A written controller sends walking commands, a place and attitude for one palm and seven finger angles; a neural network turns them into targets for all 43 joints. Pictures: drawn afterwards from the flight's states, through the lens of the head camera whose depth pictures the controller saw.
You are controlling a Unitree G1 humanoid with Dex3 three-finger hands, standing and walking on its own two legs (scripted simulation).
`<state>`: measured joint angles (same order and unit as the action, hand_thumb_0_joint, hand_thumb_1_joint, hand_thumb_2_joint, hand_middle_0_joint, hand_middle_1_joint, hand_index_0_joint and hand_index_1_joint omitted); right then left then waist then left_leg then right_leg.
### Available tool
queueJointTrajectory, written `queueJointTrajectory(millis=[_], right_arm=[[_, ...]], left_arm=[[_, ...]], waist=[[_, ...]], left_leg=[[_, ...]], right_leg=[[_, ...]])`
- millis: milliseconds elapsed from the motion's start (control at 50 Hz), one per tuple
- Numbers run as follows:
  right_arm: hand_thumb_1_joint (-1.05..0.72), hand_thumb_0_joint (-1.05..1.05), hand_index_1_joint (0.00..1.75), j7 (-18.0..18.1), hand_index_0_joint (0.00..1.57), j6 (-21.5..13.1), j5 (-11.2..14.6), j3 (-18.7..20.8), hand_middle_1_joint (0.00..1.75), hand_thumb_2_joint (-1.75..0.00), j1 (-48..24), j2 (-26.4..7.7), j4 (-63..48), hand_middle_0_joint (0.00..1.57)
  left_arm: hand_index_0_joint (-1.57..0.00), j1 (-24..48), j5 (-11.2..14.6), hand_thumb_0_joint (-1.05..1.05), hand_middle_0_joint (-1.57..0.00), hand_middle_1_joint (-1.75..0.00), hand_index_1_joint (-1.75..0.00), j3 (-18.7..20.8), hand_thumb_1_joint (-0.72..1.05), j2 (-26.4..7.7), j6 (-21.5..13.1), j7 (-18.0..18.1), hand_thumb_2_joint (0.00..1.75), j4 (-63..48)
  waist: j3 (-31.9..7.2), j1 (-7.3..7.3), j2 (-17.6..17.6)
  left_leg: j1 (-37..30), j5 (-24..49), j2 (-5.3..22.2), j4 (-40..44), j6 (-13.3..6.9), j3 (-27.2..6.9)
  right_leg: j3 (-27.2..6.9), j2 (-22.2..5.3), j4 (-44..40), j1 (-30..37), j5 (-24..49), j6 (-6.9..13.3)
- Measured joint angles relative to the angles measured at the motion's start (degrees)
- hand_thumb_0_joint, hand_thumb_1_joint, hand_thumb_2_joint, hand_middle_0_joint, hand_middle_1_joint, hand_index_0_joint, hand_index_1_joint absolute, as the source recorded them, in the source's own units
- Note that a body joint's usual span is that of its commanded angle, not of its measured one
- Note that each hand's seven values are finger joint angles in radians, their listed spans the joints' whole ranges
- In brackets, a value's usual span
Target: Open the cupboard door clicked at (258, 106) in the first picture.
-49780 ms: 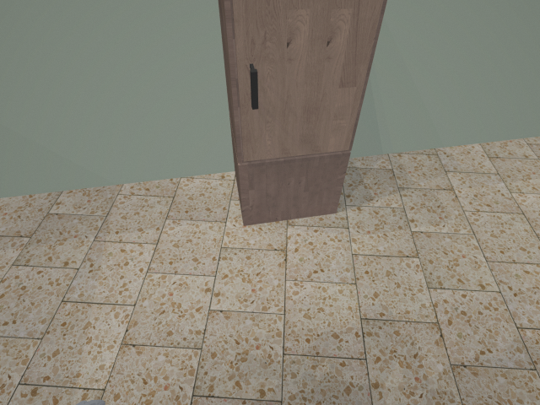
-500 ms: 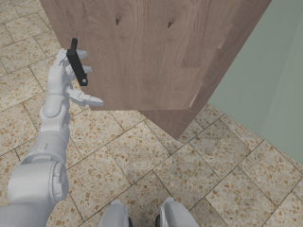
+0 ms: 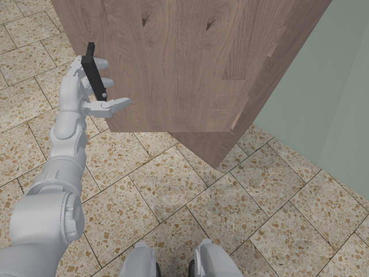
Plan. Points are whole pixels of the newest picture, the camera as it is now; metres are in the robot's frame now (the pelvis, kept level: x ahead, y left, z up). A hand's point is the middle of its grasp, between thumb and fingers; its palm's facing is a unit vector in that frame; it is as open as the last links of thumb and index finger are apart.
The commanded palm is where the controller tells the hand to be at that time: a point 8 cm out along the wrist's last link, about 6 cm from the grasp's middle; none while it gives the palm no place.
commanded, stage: close the thumb around the handle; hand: left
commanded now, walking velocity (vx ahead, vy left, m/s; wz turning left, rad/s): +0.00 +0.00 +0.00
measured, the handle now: (96, 73) +0.55 +0.16 +0.06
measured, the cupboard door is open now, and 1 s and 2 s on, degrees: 42 61 81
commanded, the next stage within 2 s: pull the door open along its arc in 0.36 s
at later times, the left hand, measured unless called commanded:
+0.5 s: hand (106, 95) +0.49 +0.14 +0.06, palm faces -0.02 -1.00 -0.02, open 5.6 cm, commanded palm +0.46 +0.19 +0.06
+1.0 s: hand (119, 144) +0.37 +0.10 +0.06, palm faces +0.18 -0.98 +0.05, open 5.8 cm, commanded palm +0.32 +0.17 +0.06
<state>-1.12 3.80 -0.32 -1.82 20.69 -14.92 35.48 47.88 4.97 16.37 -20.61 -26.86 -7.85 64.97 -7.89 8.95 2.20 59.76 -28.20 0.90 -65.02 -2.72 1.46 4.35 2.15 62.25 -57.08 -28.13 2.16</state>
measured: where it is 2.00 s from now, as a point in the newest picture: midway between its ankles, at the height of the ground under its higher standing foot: outside the picture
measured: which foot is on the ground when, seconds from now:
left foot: down 0.00-1.00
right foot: down 0.00-1.00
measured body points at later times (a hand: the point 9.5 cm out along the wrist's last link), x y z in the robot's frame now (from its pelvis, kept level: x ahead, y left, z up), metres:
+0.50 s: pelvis +0.00 +0.00 +0.00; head +0.12 +0.01 +0.44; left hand +0.49 +0.19 +0.06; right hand +0.02 -0.26 -0.12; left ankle +0.02 +0.09 -0.65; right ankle +0.01 -0.10 -0.65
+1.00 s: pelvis +0.02 -0.01 +0.02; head +0.09 -0.01 +0.46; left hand +0.36 +0.16 +0.06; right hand +0.14 -0.25 -0.09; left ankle +0.02 +0.09 -0.65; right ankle +0.01 -0.10 -0.65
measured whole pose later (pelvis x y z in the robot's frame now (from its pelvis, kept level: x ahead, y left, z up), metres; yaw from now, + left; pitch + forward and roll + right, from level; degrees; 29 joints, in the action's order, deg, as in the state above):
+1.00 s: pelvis +0.02 -0.01 +0.02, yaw -1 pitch +18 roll -1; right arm -2.8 2.6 -1.2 -0.1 15.2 -12.7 31.0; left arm 9.6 4.1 3.1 -1.4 -24.4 11.5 24.9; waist -9.4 2.8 1.2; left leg 48.8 -28.0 0.5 -59.2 -2.3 3.5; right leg 2.0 2.1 58.5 -47.8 -28.4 2.3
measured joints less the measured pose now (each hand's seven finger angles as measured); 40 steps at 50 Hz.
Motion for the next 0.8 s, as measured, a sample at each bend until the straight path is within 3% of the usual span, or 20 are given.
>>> queueJointTrajectory(millis=[300, 600, 800], right_arm=[[-0.9, 0.0, 0.3, -0.1, 0.21, 0.2, 0.0, 0.1, 0.3, -0.9, 0.6, 0.1, 0.0, 0.2], [-0.9, 0.0, 0.3, -0.4, 0.21, 0.1, 0.1, 0.7, 0.3, -0.9, 0.2, 0.1, 0.1, 0.2], [-0.9, 0.01, 0.3, -1.2, 0.2, 0.5, 1.3, 1.4, 0.3, -0.9, 0.2, 0.7, -2.2, 0.2]], left_arm=[[-0.39, -1.0, 0.1, 0.01, -0.39, -1.34, -1.33, 0.6, 0.74, 0.1, 0.2, -0.1, 0.83, -0.9], [-0.36, -4.0, 0.8, 0.02, -0.37, -1.35, -1.35, 0.1, 0.77, 1.6, 0.2, 0.8, 0.81, -3.6], [-0.35, -21.9, 3.7, 0.02, -0.36, -1.35, -1.35, -4.3, 0.75, 7.1, 1.1, 0.5, 0.76, -21.4]], waist=[[0.0, 0.04, 0.0], [-0.3, -0.47, 0.0], [-1.2, -2.87, 0.0]], left_leg=[[-0.4, 0.0, 0.2, 0.3, 0.0, 0.3], [-1.9, -0.1, 0.3, 1.2, 0.1, 0.7], [-7.7, 0.1, 0.3, 5.0, 0.1, 2.0]], right_leg=[[-0.4, 0.2, -0.2, 0.2, 0.1, 0.0], [-0.9, 0.4, -0.9, 1.4, 0.1, 0.0], [-2.3, 0.6, -4.0, 6.5, 0.5, -0.1]])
